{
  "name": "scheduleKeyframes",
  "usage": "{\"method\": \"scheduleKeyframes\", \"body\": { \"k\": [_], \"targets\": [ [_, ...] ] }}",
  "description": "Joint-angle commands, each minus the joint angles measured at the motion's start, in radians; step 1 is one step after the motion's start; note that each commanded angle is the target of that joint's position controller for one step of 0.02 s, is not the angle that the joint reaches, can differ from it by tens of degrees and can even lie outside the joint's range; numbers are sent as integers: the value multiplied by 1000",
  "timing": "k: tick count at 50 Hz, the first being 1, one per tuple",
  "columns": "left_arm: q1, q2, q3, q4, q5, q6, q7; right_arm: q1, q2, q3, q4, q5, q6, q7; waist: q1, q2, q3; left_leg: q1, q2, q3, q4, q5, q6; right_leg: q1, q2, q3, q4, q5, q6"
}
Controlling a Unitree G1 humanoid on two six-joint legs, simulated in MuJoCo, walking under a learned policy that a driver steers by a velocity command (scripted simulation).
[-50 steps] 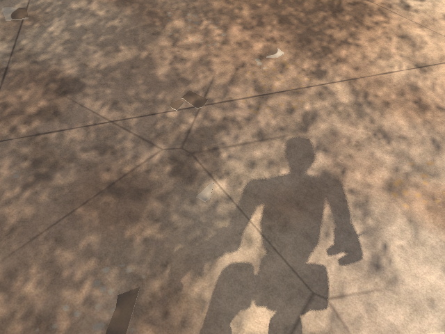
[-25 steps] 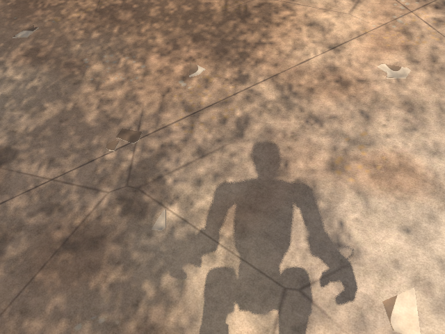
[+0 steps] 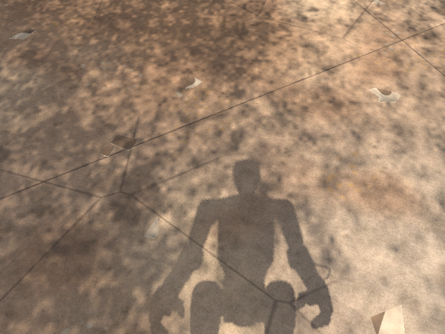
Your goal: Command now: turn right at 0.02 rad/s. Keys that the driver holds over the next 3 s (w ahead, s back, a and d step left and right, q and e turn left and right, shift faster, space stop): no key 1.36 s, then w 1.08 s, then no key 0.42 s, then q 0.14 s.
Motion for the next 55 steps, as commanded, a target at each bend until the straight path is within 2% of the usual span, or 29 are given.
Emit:
{"method": "scheduleKeyframes", "body": {
  "k": [1, 10, 21, 36, 55],
  "targets": [
    [8, 82, 11, 1, 0, -10, 5, 26, -104, -18, 0, 0, -9, -4, -8, 1, 16, -41, 119, -121, -89, 42, 30, -9, -108, 110, -60, 59, -15],
    [37, 63, -2, 78, -1, -10, 11, 57, -76, -2, 73, 0, -10, -7, -4, 8, 24, -56, 110, -119, -91, 39, 30, -8, -115, 103, -55, 55, -15],
    [62, 26, -13, 127, -2, -11, 16, 103, -43, 9, 128, 0, -12, -13, -5, 8, 34, -66, 103, -117, -82, 53, 31, -16, -118, 94, -45, 62, -14],
    [93, -8, -17, 153, -2, -13, 21, 144, -11, 12, 159, -1, -14, -18, -7, 4, 41, -65, 100, -116, -71, 73, 34, -24, -119, 86, -31, 71, -11],
    [127, -32, -18, 161, -2, -13, 25, 174, 12, 10, 169, -1, -18, -21, -7, 4, 50, -58, 98, -117, -68, 101, 37, -26, -122, 79, -19, 81, -6]
  ]
}}
Next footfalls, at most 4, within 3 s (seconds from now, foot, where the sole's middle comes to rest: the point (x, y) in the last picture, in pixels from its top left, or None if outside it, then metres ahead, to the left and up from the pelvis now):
1.70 right None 0.14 -0.11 -0.78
2.18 left None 0.49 0.03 -0.78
2.68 right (266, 265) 0.76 -0.11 -0.78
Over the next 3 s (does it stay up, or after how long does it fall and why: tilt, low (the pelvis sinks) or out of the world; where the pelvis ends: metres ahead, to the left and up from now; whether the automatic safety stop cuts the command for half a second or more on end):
stays up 0.65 -0.05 -0.01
